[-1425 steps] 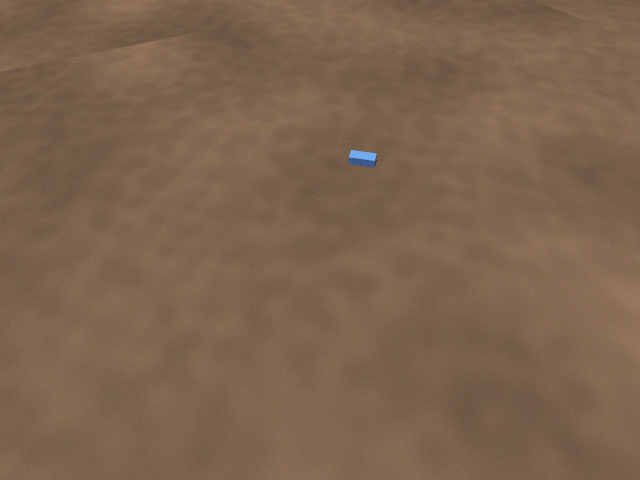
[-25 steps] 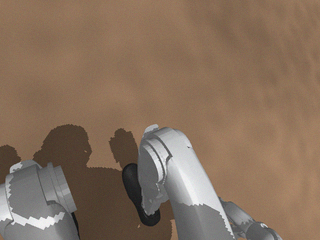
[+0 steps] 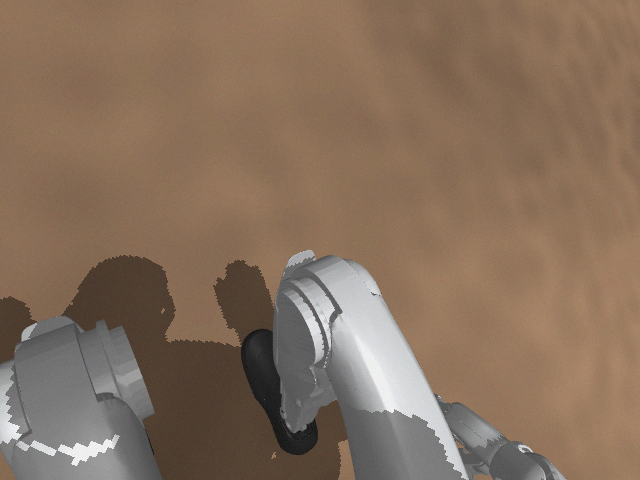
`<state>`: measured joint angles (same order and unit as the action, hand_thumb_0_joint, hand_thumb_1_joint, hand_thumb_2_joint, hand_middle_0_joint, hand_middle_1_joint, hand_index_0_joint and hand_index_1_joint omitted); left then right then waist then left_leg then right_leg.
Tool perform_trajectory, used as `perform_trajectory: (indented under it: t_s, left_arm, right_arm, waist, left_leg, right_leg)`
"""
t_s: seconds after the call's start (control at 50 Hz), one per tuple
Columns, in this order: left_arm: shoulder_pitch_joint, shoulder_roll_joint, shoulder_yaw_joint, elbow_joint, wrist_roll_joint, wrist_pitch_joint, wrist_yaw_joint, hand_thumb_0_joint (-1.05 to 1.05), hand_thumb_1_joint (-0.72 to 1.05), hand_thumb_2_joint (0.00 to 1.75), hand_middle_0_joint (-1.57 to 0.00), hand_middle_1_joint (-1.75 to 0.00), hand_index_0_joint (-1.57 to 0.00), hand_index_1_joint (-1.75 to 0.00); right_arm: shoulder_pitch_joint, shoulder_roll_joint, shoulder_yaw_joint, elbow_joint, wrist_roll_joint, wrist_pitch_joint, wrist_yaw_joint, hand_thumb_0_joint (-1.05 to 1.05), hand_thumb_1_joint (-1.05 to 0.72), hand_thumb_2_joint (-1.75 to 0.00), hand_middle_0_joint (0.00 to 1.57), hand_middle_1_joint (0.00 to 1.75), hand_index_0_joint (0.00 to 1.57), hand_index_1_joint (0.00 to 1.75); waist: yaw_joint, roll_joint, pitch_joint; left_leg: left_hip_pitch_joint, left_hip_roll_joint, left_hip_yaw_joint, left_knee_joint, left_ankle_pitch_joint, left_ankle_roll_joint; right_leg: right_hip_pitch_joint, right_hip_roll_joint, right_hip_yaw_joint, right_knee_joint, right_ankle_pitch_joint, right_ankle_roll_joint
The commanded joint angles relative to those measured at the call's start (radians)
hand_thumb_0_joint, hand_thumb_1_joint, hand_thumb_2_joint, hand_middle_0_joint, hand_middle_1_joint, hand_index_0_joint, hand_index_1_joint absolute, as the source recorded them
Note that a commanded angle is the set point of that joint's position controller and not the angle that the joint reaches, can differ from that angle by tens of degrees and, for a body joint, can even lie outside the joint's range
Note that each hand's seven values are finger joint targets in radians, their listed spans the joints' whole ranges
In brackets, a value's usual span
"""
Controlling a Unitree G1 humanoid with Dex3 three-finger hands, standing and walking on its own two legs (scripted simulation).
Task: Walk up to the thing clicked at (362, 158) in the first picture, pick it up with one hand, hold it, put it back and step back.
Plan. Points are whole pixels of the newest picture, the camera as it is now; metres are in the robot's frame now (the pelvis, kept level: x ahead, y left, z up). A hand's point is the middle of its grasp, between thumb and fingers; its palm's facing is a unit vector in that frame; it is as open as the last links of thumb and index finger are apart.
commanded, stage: close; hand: left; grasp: from above
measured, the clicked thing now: out of the picture +0.42 +0.38 -0.28
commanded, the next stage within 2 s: settle in 1.42 s
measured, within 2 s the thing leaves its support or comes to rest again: leaves its support in 1.80 s
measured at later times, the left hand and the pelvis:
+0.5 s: hand out of the picture +0.41 +0.35 -0.25, palm faces -0.44 -0.17 -0.88, open 11.1 cm; pelvis +0.00 +0.00 +0.00, yaw +0 degrees
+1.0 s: hand out of the picture +0.41 +0.37 -0.25, palm faces -0.46 -0.18 -0.87, open 9.1 cm; pelvis +0.00 +0.00 +0.00, yaw +0 degrees
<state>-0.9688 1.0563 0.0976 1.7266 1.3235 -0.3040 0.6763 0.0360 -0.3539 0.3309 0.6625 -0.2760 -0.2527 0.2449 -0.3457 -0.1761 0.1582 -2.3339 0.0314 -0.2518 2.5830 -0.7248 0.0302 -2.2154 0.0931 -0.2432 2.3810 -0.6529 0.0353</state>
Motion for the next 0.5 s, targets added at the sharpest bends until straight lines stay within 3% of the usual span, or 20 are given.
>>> perform_trajectory:
  t_s: [0.0, 0.02, 0.04, 0.06, 0.08, 0.1, 0.12, 0.14, 0.18, 0.2, 0.28, 0.34, 0.42, 0.48]
  left_arm:
    - [-0.230, 0.221, -0.003, -0.081, -0.036, 0.031, 0.026, 0.00, -0.23, 0.76, -0.27, -0.87, -0.28, -0.85]
    - [-0.245, 0.249, 0.017, -0.115, -0.049, 0.031, 0.024, 0.00, -0.24, 0.77, -0.27, -0.85, -0.28, -0.84]
    - [-0.255, 0.287, 0.045, -0.110, -0.038, 0.033, 0.020, 0.00, -0.21, 0.75, -0.28, -0.84, -0.30, -0.83]
    - [-0.261, 0.281, 0.041, -0.107, -0.044, 0.030, 0.011, 0.00, -0.19, 0.73, -0.30, -0.83, -0.32, -0.81]
    - [-0.248, 0.234, 0.011, -0.103, -0.039, 0.033, -0.006, 0.00, -0.19, 0.73, -0.30, -0.83, -0.32, -0.81]
    - [-0.232, 0.254, 0.040, -0.081, -0.052, 0.032, -0.006, 0.00, -0.17, 0.71, -0.31, -0.83, -0.33, -0.80]
    - [-0.217, 0.223, 0.010, -0.073, -0.044, 0.034, -0.021, 0.00, -0.16, 0.70, -0.31, -0.84, -0.33, -0.81]
    - [-0.241, 0.233, 0.024, -0.097, -0.067, 0.025, -0.026, 0.00, -0.15, 0.69, -0.31, -0.83, -0.34, -0.80]
    - [-0.248, 0.238, 0.019, -0.100, -0.070, 0.014, -0.041, 0.00, -0.13, 0.68, -0.34, -0.81, -0.37, -0.79]
    - [-0.236, 0.225, -0.001, -0.102, -0.063, 0.011, -0.054, 0.00, -0.12, 0.67, -0.35, -0.81, -0.37, -0.78]
    - [-0.216, 0.242, 0.004, -0.132, -0.067, -0.024, -0.064, 0.00, -0.06, 0.66, -0.39, -0.79, -0.42, -0.76]
    - [-0.196, 0.236, 0.003, -0.116, -0.058, -0.043, -0.053, 0.00, -0.03, 0.62, -0.40, -0.78, -0.43, -0.74]
    - [-0.198, 0.298, 0.049, -0.156, -0.026, -0.055, -0.005, 0.00, 0.02, 0.61, -0.45, -0.73, -0.47, -0.70]
    - [-0.189, 0.250, 0.024, -0.131, -0.011, -0.040, 0.025, 0.00, 0.04, 0.56, -0.45, -0.71, -0.48, -0.67]
  right_arm:
    - [0.143, -0.349, -0.111, -0.004, 0.011, -0.014, -0.006, 0.00, -0.89, -0.90, 0.20, 0.30, 0.20, 0.30]
    - [0.139, -0.353, -0.116, 0.006, 0.018, -0.014, -0.009, 0.00, -0.89, -0.90, 0.20, 0.30, 0.20, 0.30]
    - [0.163, -0.351, -0.114, 0.009, 0.018, -0.009, -0.009, 0.00, -0.89, -0.90, 0.20, 0.30, 0.20, 0.30]
    - [0.153, -0.348, -0.113, -0.001, 0.021, -0.009, -0.011, 0.00, -0.89, -0.90, 0.20, 0.30, 0.20, 0.30]
    - [0.154, -0.342, -0.113, -0.008, 0.018, -0.009, -0.007, 0.00, -0.89, -0.90, 0.20, 0.30, 0.20, 0.30]
    - [0.166, -0.334, -0.107, 0.012, 0.014, -0.004, -0.007, 0.00, -0.89, -0.90, 0.20, 0.30, 0.20, 0.30]
    - [0.165, -0.327, -0.101, 0.003, 0.014, -0.003, -0.006, 0.00, -0.89, -0.90, 0.20, 0.30, 0.20, 0.30]
    - [0.165, -0.331, -0.102, 0.010, 0.016, -0.002, -0.008, 0.00, -0.89, -0.90, 0.20, 0.30, 0.20, 0.30]
    - [0.159, -0.326, -0.103, 0.010, 0.020, 0.005, -0.013, 0.00, -0.89, -0.90, 0.20, 0.30, 0.20, 0.30]
    - [0.171, -0.323, -0.096, 0.005, 0.016, 0.006, -0.010, 0.00, -0.89, -0.90, 0.20, 0.30, 0.20, 0.30]
    - [0.171, -0.324, -0.087, 0.003, 0.015, 0.025, -0.017, 0.00, -0.89, -0.90, 0.20, 0.30, 0.20, 0.30]
    - [0.168, -0.323, -0.078, -0.005, 0.012, 0.030, -0.015, 0.00, -0.89, -0.90, 0.20, 0.30, 0.20, 0.30]
    - [0.151, -0.329, -0.083, -0.006, 0.008, 0.036, -0.022, 0.00, -0.89, -0.90, 0.20, 0.30, 0.20, 0.30]
    - [0.156, -0.327, -0.087, 0.011, -0.004, 0.035, -0.020, 0.00, -0.88, -0.90, 0.20, 0.30, 0.20, 0.30]
  waist:
    - [-0.044, 0.556, -0.542]
    - [-0.029, 0.546, -0.562]
    - [-0.028, 0.583, -0.586]
    - [-0.024, 0.578, -0.583]
    - [-0.037, 0.588, -0.592]
    - [-0.038, 0.580, -0.599]
    - [-0.054, 0.566, -0.578]
    - [-0.049, 0.573, -0.591]
    - [-0.043, 0.586, -0.587]
    - [-0.054, 0.563, -0.585]
    - [-0.037, 0.573, -0.616]
    - [-0.042, 0.569, -0.605]
    - [-0.013, 0.579, -0.634]
    - [-0.024, 0.568, -0.612]
  left_leg:
    - [0.467, 0.030, 0.045, -0.309, 0.164, -0.029]
    - [0.466, 0.029, 0.040, -0.313, 0.158, -0.029]
    - [0.487, 0.029, 0.044, -0.314, 0.184, -0.031]
    - [0.484, 0.030, 0.040, -0.315, 0.175, -0.032]
    - [0.513, 0.031, 0.044, -0.304, 0.209, -0.033]
    - [0.511, 0.031, 0.039, -0.305, 0.222, -0.036]
    - [0.495, 0.029, 0.048, -0.289, 0.230, -0.031]
    - [0.501, 0.028, 0.041, -0.300, 0.229, -0.033]
    - [0.491, 0.028, 0.049, -0.294, 0.231, -0.033]
    - [0.490, 0.028, 0.054, -0.279, 0.243, -0.028]
    - [0.527, 0.029, 0.049, -0.285, 0.290, -0.033]
    - [0.533, 0.031, 0.043, -0.278, 0.296, -0.035]
    - [0.510, 0.029, 0.059, -0.287, 0.263, -0.030]
    - [0.488, 0.029, 0.065, -0.283, 0.255, -0.028]
  right_leg:
    - [0.276, 0.027, -0.050, -0.178, 0.193, -0.057]
    - [0.268, 0.024, -0.050, -0.178, 0.183, -0.057]
    - [0.282, 0.024, -0.048, -0.174, 0.202, -0.060]
    - [0.273, 0.020, -0.049, -0.164, 0.194, -0.060]
    - [0.283, 0.022, -0.046, -0.167, 0.222, -0.059]
    - [0.298, 0.021, -0.054, -0.163, 0.233, -0.057]
    - [0.305, 0.021, -0.049, -0.165, 0.247, -0.053]
    - [0.303, 0.021, -0.055, -0.169, 0.240, -0.054]
    - [0.313, 0.021, -0.050, -0.178, 0.243, -0.055]
    - [0.339, 0.021, -0.046, -0.182, 0.261, -0.051]
    - [0.363, 0.022, -0.055, -0.178, 0.285, -0.051]
    - [0.349, 0.023, -0.062, -0.165, 0.284, -0.050]
    - [0.362, 0.032, -0.053, -0.180, 0.260, -0.057]
    - [0.345, 0.041, -0.055, -0.186, 0.256, -0.058]
